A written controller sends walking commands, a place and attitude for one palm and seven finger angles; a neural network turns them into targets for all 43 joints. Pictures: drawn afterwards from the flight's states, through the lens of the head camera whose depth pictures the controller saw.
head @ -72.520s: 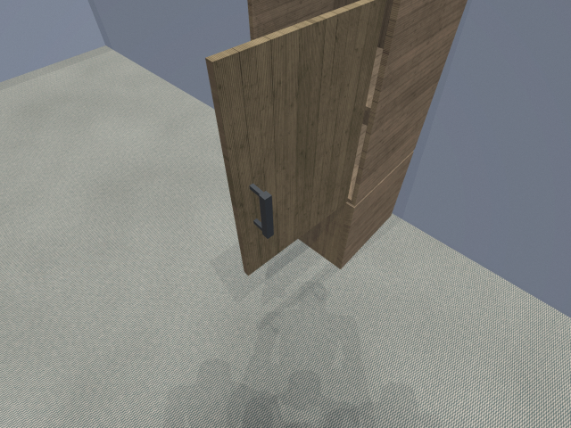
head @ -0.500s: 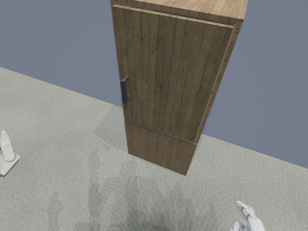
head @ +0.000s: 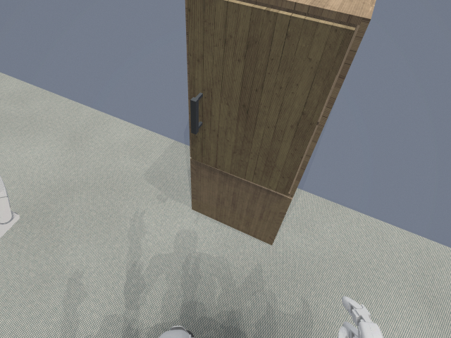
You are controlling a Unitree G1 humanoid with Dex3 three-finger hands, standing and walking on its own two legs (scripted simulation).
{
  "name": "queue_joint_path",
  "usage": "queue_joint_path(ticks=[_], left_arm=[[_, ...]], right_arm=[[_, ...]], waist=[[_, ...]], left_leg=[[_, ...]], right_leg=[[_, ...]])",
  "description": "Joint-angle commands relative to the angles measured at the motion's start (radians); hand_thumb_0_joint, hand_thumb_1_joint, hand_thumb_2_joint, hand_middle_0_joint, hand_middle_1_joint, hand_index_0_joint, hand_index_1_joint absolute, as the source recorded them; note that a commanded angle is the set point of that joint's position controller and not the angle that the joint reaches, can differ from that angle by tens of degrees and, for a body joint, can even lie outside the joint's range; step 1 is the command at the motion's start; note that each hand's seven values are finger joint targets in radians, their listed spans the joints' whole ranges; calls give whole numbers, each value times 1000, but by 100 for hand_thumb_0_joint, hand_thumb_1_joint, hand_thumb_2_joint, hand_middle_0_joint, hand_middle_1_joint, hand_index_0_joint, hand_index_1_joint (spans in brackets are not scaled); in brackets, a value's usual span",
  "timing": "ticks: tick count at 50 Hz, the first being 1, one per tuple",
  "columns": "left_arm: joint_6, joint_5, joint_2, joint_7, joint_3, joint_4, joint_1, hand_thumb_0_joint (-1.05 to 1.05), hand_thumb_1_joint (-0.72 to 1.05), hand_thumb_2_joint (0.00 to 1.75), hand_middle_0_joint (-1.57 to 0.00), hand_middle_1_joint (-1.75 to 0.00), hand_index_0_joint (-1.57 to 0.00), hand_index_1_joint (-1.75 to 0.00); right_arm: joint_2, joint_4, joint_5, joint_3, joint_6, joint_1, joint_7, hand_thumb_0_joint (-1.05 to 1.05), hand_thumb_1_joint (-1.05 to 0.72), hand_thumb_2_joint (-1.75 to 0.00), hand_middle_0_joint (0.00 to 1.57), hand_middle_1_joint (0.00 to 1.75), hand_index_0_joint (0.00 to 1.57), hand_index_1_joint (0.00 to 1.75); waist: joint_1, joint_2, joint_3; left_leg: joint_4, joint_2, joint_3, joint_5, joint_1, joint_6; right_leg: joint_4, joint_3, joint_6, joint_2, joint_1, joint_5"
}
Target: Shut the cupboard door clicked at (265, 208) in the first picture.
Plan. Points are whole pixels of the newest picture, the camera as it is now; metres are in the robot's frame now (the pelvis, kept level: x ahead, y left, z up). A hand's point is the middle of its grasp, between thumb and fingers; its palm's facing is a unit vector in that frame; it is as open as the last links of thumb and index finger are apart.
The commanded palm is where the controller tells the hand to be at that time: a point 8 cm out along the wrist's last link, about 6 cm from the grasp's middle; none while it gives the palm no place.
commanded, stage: step back with the hand held close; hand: left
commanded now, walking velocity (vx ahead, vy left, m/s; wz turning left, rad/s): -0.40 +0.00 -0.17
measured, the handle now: (197, 113) +0.78 +0.08 -0.07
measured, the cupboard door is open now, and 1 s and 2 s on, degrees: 1 1 1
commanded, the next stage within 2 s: stop stepping back and stand still in 0.16 s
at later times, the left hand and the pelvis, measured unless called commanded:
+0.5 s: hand out of the picture +0.08 +0.29 +0.20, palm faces +0.36 -0.85 -0.38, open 7.4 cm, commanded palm +0.04 +0.33 +0.20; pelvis -0.14 +0.04 +0.01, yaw -6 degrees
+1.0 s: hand out of the picture +0.03 +0.30 +0.20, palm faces +0.28 -0.82 -0.50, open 7.4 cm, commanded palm -0.01 +0.34 +0.20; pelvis -0.20 +0.08 +0.01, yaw -11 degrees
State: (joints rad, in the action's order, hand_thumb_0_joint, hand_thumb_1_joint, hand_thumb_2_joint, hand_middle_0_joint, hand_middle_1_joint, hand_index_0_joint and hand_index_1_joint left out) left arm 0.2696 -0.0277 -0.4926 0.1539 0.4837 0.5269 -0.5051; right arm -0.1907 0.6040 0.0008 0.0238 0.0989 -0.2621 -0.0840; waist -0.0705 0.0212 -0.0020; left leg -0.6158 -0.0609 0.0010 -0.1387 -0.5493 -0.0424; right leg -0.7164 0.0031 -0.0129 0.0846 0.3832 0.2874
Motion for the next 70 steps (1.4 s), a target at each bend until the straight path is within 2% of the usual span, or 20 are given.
queue_joint_path(ticks=[1, 3, 6, 9, 13, 21, 23, 24, 26, 31, 35, 42, 44, 45, 56, 57, 59, 61, 65, 70], left_arm=[[55, -21, -152, 22, 156, 132, -79, 0, 90, 90, -20, -30, -20, -30], [85, -9, -122, 33, 72, 123, -31, 0, 90, 90, -20, -30, -20, -30], [50, -3, -154, 35, 51, 177, 96, 0, 90, 90, -20, -30, -20, -30], [51, 2, -146, 17, 35, 202, 227, 0, 90, 90, -20, -30, -20, -30], [63, -2, -98, -9, 72, 186, 165, 0, 90, 90, -20, -30, -20, -30], [-41, -57, -80, 4, 27, 271, 34, 0, 90, 90, -20, -30, -20, -30], [-63, -51, -134, 10, 61, 272, -4, 0, 90, 90, -20, -30, -20, -30], [-57, -49, -198, 20, 115, 281, 8, 0, 90, 90, -20, -30, -20, -30], [-55, -48, -214, 32, 125, 221, 146, 0, 90, 90, -20, -30, -20, -30], [-87, -10, -92, 47, -24, 50, 247, 0, 90, 90, -20, -30, -20, -30], [-34, -23, -151, 33, 57, 139, 151, 0, 90, 90, -20, -30, -20, -30], [-42, -9, -127, 31, 83, 230, -79, 0, 90, 90, -20, -30, -20, -30], [-48, 2, -163, 39, 127, 164, -105, 0, 90, 90, -20, -30, -20, -30], [-45, -2, -173, 43, 134, 172, -64, 0, 90, 90, -20, -30, -20, -30], [-14, 12, -89, 46, -2, 77, 138, 0, 90, 90, -20, -30, -20, -30], [-212, 84, 161, -104, -370, -635, 129, 0, 90, 90, -20, -30, -20, -30], [-301, 53, 257, -146, -406, -684, 47, 0, 90, 90, -20, -30, -20, -30], [-290, 59, 226, -158, -412, -742, 122, 0, 90, 90, -20, -30, -20, -30], [-264, 58, 97, -155, -411, -1048, 207, 0, 90, 90, -20, -30, -20, -30], [-266, 44, 151, -144, -449, -1322, 266, 0, 90, 90, -20, -30, -20, -30]], right_arm=[[-157, -163, 2, 53, 73, 164, 4, 0, -90, -90, 20, 30, 20, 30], [-104, -112, 12, 28, 67, 110, 13, 0, -90, -90, 20, 30, 20, 30], [-116, -119, 1, 36, 52, 139, -2, 0, -90, -90, 20, 30, 20, 30], [-151, -114, -6, 33, 56, 169, -24, 0, -90, -90, 20, 30, 20, 30], [-164, -128, 18, 55, 75, 164, 0, 0, -90, -90, 20, 30, 20, 30], [-120, -169, 10, 12, 68, 119, 31, 0, -90, -90, 20, 30, 20, 30], [-114, -153, 9, 12, 41, 97, 34, 0, -90, -90, 20, 30, 20, 30], [-120, -136, 18, 10, 27, 108, 34, 0, -90, -90, 20, 30, 20, 30], [-113, -104, 17, -3, 12, 108, 23, 0, -90, -90, 20, 30, 20, 30], [-144, -92, -4, -6, 18, 113, -26, 0, -90, -90, 20, 30, 20, 30], [-150, -119, 2, -8, 52, 101, -32, 0, -90, -90, 20, 30, 20, 30], [-144, -128, 21, 10, 47, 113, 4, 0, -90, -90, 20, 30, 20, 30], [-133, -120, 20, 19, 25, 97, 1, 0, -90, -90, 20, 30, 20, 30], [-115, -121, 19, 17, 14, 81, 4, 0, -90, -90, 20, 30, 20, 30], [-122, -82, 16, 10, 57, 106, -21, 0, -90, -90, 20, 30, 20, 30], [-218, 105, 25, 25, 53, 38, 102, 0, -90, -90, 20, 30, 20, 30], [-216, 46, 25, 20, -42, 39, 95, 0, -90, -90, 20, 30, 20, 30], [-241, 19, 47, 11, -54, 66, 77, 0, -90, -90, 20, 30, 20, 30], [-166, 96, 30, -6, -87, 117, 76, 0, -90, -90, 20, 30, 20, 30], [-108, 256, 28, -16, -111, 41, 77, 0, -90, -90, 20, 30, 20, 30]], waist=[[65, 69, -61], [32, -60, -82], [40, -226, -148], [47, 48, -44], [69, 231, -153], [79, 272, -179], [72, 67, -172], [75, -80, -149], [69, -213, -127], [25, 13, 91], [26, 240, 30], [62, 268, -65], [63, 54, -52], [61, -147, -46], [62, -109, 59], [-12, 25, 100], [79, 168, -34], [84, 4, -37], [76, -293, -18], [30, 7, 37]], left_leg=[[136, -94, -77, -477, -123, -8], [-91, 13, 47, -119, 228, 73], [-123, 51, 38, -130, 299, 69], [191, -31, -17, 111, 323, 40], [540, -350, -282, -524, -47, -81], [495, -123, 35, -453, 295, 150], [118, 7, 188, -305, 313, 159], [-188, 13, 103, -221, 342, 112], [-391, -26, -28, -215, 219, 93], [22, 6, 50, -273, 287, 36], [531, -302, -570, -742, 234, -82], [401, -130, -63, -605, -50, 15], [38, -40, 18, -499, -138, 28], [-253, 33, 57, -366, -212, 42], [-5, 22, 107, -163, 251, 30], [8, -72, 39, 124, 261, 30], [140, -220, -176, 227, 247, -60], [158, -218, -258, 198, 128, -99], [-3, 21, 0, -70, 175, 44], [130, -12, -24, -46, 372, 45]], right_leg=[[225, 246, 85, -135, -146, 81], [394, 375, 144, -315, 115, -307], [357, 309, 110, -290, 98, -442], [243, 134, 10, -84, 115, -280], [-376, 57, -9, 36, -230, 173], [246, -189, 39, 72, -233, 270], [466, -15, 135, -106, -162, 203], [566, 257, 217, -317, 62, 216], [573, 308, 265, -447, 107, 352], [326, 107, 143, -246, 124, 362], [-253, -8, 27, -37, 132, 259], [125, -169, 58, -5, -392, 179], [330, 58, 129, -155, -421, 246], [497, 405, 228, -371, -367, 401], [461, 128, 150, -291, 31, 326], [154, -77, 84, -318, 110, -110], [-98, -85, 0, -134, 52, 153], [-44, -70, 3, -120, -45, 152], [351, 150, 90, -300, -85, -70], [396, 61, 69, -220, 40, 134]])
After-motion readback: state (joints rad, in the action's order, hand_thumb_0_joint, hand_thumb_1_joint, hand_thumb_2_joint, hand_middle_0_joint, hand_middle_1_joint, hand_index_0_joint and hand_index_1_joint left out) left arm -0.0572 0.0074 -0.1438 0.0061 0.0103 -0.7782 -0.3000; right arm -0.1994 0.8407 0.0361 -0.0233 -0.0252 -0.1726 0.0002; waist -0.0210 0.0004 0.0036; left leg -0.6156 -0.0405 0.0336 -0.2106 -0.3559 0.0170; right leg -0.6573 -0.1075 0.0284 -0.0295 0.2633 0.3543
